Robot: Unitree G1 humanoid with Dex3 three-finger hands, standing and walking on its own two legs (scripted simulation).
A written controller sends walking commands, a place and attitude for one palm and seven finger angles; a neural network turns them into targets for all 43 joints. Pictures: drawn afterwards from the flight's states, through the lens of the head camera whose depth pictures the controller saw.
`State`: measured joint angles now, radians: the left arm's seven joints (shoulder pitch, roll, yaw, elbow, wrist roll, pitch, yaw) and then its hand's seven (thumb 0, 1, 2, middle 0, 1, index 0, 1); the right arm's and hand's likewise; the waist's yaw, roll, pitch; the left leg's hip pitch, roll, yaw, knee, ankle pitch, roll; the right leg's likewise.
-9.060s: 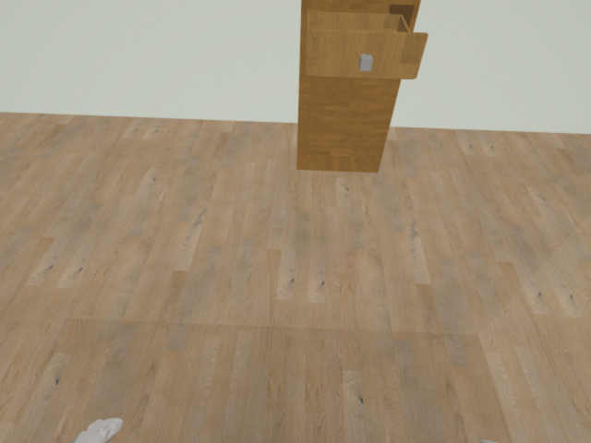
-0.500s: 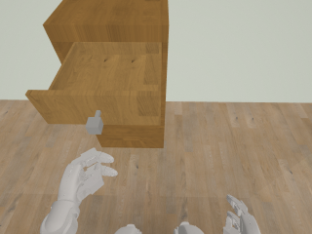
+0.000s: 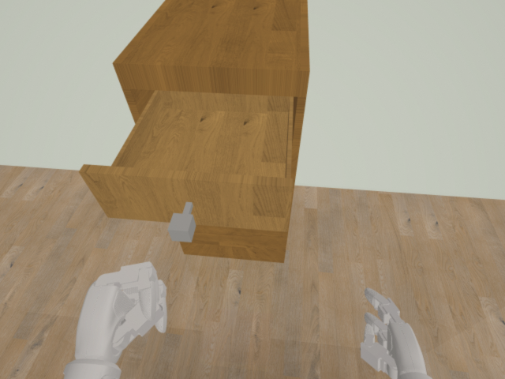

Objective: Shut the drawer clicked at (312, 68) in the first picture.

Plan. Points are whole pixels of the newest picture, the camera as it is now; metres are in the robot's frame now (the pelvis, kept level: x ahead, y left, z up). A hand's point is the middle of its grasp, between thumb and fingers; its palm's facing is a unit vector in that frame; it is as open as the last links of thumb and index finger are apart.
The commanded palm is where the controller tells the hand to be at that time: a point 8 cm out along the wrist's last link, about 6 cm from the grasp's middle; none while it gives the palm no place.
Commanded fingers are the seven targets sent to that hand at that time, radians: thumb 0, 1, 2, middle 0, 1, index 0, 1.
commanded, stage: raise the hand and make a fist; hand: left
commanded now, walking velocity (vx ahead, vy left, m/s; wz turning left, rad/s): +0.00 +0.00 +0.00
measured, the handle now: (184, 219) +0.39 +0.16 +0.01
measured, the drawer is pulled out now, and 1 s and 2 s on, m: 0.27 0.27 0.27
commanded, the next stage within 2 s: bring the fist close to the handle in 0.58 s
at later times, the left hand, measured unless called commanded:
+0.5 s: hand (177, 313) +0.19 +0.11 +0.09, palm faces -0.04 -1.00 -0.06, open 3.3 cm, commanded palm +0.17 +0.17 +0.10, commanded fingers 0.00 0.90 0.90 -1.40 -1.60 -1.40 -1.60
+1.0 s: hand (176, 298) +0.21 +0.12 +0.08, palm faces +0.01 -1.00 -0.05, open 3.3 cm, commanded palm +0.19 +0.18 +0.07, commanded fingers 0.00 0.90 0.90 -1.40 -1.60 -1.40 -1.60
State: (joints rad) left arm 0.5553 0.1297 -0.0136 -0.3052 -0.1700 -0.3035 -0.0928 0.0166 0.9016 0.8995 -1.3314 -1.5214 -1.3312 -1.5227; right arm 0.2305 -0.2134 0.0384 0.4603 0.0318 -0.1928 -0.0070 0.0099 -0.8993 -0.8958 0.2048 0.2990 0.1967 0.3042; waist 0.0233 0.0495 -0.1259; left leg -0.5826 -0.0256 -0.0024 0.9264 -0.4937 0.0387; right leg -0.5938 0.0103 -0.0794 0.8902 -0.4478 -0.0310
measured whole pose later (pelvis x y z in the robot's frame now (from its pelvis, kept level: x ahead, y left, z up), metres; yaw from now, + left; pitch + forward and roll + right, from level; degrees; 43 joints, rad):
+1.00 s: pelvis -0.01 -0.01 +0.00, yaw +0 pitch +9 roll -1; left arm 0.42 0.15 0.00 -0.18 -0.15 -0.30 -0.06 0.02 0.90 0.90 -1.40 -1.60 -1.40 -1.60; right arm 0.27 -0.25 0.04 0.50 0.02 -0.20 -0.01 0.01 -0.90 -0.90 0.21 0.30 0.20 0.30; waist 0.00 0.04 -0.10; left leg -0.60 -0.02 -0.01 0.93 -0.48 0.02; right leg -0.62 0.02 -0.09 0.90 -0.44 -0.05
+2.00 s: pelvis -0.03 +0.00 -0.04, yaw -1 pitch +17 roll -1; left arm 0.03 0.14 -0.01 0.23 -0.12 -0.41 -0.02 0.02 0.90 0.90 -1.40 -1.60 -1.40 -1.60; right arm 0.24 -0.24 0.03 0.53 0.01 -0.05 0.01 0.01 -0.90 -0.90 0.21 0.30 0.20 0.30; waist -0.02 0.03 -0.15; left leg -0.90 -0.02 0.01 1.14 -0.54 0.04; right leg -0.92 0.00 -0.07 1.11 -0.49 -0.04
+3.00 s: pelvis -0.04 +0.00 -0.04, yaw -1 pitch +19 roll -1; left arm -0.42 0.20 0.13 0.73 -0.11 -0.45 -0.03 0.02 0.90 0.90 -1.40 -1.60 -1.51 -1.60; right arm 0.26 -0.25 0.03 0.62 0.00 -0.03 -0.02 0.01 -0.90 -0.90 0.21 0.30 0.20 0.30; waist -0.09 0.03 -0.12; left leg -0.95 -0.01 0.02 1.13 -0.50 0.04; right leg -0.97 0.02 -0.07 1.09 -0.45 -0.04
